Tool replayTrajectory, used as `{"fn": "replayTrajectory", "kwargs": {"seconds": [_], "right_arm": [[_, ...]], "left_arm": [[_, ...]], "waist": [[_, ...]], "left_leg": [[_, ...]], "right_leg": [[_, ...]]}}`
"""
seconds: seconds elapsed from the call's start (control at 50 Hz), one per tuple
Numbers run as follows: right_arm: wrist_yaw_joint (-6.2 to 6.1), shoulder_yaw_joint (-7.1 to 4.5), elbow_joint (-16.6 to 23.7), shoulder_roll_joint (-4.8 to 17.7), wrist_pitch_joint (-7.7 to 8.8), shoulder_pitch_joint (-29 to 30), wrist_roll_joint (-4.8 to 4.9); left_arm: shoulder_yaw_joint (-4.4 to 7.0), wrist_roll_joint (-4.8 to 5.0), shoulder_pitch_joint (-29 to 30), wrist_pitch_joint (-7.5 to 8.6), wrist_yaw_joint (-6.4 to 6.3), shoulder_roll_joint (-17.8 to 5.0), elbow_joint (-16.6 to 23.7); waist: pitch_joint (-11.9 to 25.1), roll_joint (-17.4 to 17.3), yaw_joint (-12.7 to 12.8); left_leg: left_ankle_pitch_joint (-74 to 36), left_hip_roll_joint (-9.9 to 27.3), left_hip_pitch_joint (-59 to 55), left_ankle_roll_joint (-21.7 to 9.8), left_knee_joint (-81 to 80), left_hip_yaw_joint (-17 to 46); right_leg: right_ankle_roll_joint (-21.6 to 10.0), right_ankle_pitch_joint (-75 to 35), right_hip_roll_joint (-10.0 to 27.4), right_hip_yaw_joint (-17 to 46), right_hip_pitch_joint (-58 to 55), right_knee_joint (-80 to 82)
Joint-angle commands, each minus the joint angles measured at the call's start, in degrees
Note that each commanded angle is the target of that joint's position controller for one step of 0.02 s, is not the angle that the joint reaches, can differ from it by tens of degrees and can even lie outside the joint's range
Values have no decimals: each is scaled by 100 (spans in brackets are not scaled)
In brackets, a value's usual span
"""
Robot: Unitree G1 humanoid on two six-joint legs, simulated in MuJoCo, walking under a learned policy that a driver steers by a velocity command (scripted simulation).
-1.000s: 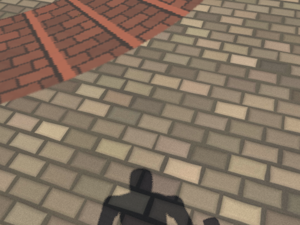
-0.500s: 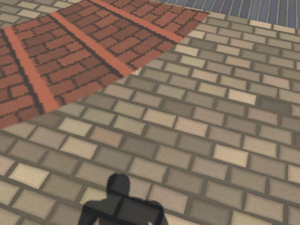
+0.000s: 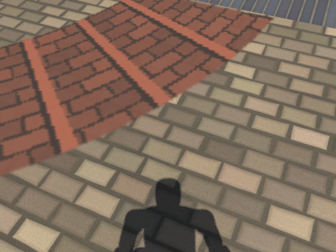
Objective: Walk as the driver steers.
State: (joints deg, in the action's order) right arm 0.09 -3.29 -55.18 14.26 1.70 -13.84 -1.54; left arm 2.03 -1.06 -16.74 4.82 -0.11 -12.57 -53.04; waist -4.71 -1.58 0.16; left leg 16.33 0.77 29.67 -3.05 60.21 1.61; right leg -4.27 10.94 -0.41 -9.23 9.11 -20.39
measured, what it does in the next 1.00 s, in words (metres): steps on the spot, turning right: left foot, then right foot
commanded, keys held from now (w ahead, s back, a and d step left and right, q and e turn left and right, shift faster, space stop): e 0.92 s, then no key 0.08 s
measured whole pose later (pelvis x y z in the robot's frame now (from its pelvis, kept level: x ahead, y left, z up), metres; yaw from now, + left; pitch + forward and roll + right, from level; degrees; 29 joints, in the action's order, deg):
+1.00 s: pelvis +0.05 +0.00 +0.00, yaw -31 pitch +2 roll +1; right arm -1.7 -3.4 -47.4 15.3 -2.4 -8.2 -0.5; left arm 4.5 -1.0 -13.6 -2.2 -0.4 -16.1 -45.1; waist -2.7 -0.1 1.5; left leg 22.8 -1.0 23.3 1.9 46.5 2.5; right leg -4.4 10.3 -6.4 7.5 15.1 -24.7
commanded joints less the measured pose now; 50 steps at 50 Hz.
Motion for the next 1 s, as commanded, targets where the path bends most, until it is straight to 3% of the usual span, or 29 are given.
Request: {"fn": "replayTrajectory", "kwargs": {"seconds": [0.02,0.06,0.12,0.18,0.2,0.22,0.24,0.26,0.28,0.3,0.32,0.36,0.44,0.52,0.58,0.6,0.62,0.64,0.66,0.68,0.7,0.74,0.78,0.88,1.0], "right_arm": [[29,58,23,-95,-45,-549,-33],[17,127,106,-134,-29,-86,-16],[-78,134,159,40,-17,168,33],[-187,77,122,243,62,-12,50],[-228,37,59,367,130,-259,14],[-282,-64,41,785,211,-582,-65],[-292,-178,126,1182,143,-676,13],[-291,-166,212,1018,46,-663,170],[-305,-101,310,741,-2,-423,161],[-345,-27,414,500,-37,10,102],[-391,10,472,376,-62,271,56],[-435,22,527,331,-79,419,7],[-396,-30,548,494,-48,425,-4],[-280,-121,593,748,-122,477,-47],[-241,-209,639,950,-211,591,5],[-224,-233,594,899,-265,463,-2],[-168,-195,596,585,-348,207,-4],[-261,-125,1009,380,-409,659,19],[-274,-122,1090,486,-443,1010,-19],[-225,-135,1018,465,-430,831,82],[-182,-152,908,503,-365,637,109],[-114,-203,759,621,-305,366,-43],[-97,-192,807,538,-317,377,-8],[-172,-135,1049,517,-373,702,61],[-213,-73,1155,535,-333,590,132]], "left_arm": [[31,31,-102,54,-16,-511,43],[11,60,-202,3,-18,-539,-73],[74,54,-362,-90,-30,-748,-191],[125,64,-245,-211,-62,-758,-194],[138,86,-206,-238,-72,-729,-179],[101,109,-334,-231,-79,-540,-53],[22,169,-908,-294,-120,-50,-11],[133,107,-882,-439,-179,-373,-93],[230,11,-586,-520,-168,-587,-58],[258,-24,-341,-573,-136,-520,-1],[290,-34,-235,-630,-110,-498,42],[300,-65,-330,-743,-82,-396,39],[264,-25,-103,-913,-40,-253,237],[269,11,220,-977,82,-435,546],[281,21,-75,-921,152,-479,602],[312,-4,-221,-867,154,-591,565],[387,-65,-190,-789,107,-1004,659],[572,-47,-136,-759,53,-1870,831],[561,-99,-258,-751,-50,-1624,727],[471,-50,88,-741,-103,-1333,776],[432,-31,504,-747,-102,-1193,898],[389,32,693,-698,-75,-1013,1051],[401,84,400,-647,-37,-1029,1018],[455,50,-61,-642,-76,-1170,966],[447,-26,137,-671,-32,-1226,1048]], "waist": [[425,793,-279],[475,831,-114],[553,851,6],[461,820,-116],[477,574,-245],[875,-97,-224],[1365,-1227,-54],[1659,-1058,-272],[1283,-520,-187],[879,-356,-45],[627,-419,82],[599,-535,185],[762,-559,147],[867,-705,29],[890,-482,224],[748,-61,274],[437,1321,217],[-7,2148,311],[-88,1361,348],[-52,1031,64],[8,841,-121],[447,827,-147],[692,580,-67],[632,831,210],[804,854,218]], "left_leg": [[-569,9,-448,113,-997,-239],[-964,-52,-719,190,-1793,-470],[-996,-140,-896,223,-2273,-426],[-980,-136,-1313,98,-3049,-311],[-1719,17,-1832,40,-3640,-197],[-3622,910,-2696,-132,-3622,497],[-5641,2278,-3445,-961,-3493,1570],[-5192,2521,-3313,-1525,-3634,1790],[-4247,2248,-2842,-1494,-3896,1458],[-3378,1942,-2340,-1294,-4124,1092],[-2883,1719,-1982,-1114,-4294,767],[-2518,1458,-1636,-995,-4364,273],[-1736,1544,-1555,-1009,-4401,-38],[-941,1736,-1490,-920,-4355,-147],[-467,1758,-1188,-527,-3938,-401],[-19,1595,-815,-174,-3406,-678],[990,941,-77,305,-2015,-1275],[1924,-74,898,579,-1166,-931],[1576,126,613,529,-320,-221],[1007,157,506,481,-175,-47],[543,141,449,435,-201,13],[232,27,419,411,77,-35],[254,-8,448,477,103,0],[493,-65,545,587,-765,106],[764,-223,-496,429,-1632,45]], "right_leg": [[-567,-4755,1157,430,10,473],[-576,-4790,1035,460,-35,372],[-641,-4607,1134,821,-255,35],[-537,-3599,1171,1321,-195,-459],[-361,-2894,1023,1391,43,-819],[-155,-1626,694,1224,512,-1621],[45,1895,-209,582,1340,-3051],[86,3044,-379,724,1720,-4230],[126,2730,-176,953,1888,-4713],[200,2298,-15,1031,1961,-4727],[293,1980,94,1052,1930,-4604],[460,1653,70,883,1689,-4421],[507,1488,138,733,1408,-3497],[346,1450,147,520,961,-2614],[111,975,35,346,192,-1462],[-8,675,54,659,-154,-722],[-262,993,1093,2316,-163,620],[-980,360,2342,4215,491,1137],[-1168,133,2136,3850,785,1029],[-1023,193,1708,3209,865,838],[-802,140,1316,2810,745,741],[-763,-1052,1035,2508,182,456],[-821,-1680,1055,2547,-225,283],[-949,-1542,1087,3028,-679,181],[-940,-1932,1034,3277,-262,-5]]}}
Next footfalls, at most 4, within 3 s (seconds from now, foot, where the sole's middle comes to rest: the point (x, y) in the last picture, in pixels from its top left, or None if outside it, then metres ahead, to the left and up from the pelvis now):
0.22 left None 0.20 0.10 -0.78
0.62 right None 0.06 -0.09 -0.78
1.12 left None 0.14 0.08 -0.78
1.42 right None -0.01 -0.08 -0.78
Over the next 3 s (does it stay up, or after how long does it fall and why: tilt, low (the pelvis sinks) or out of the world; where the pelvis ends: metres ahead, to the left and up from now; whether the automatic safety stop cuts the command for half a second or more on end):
stays up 0.55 -0.28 -0.03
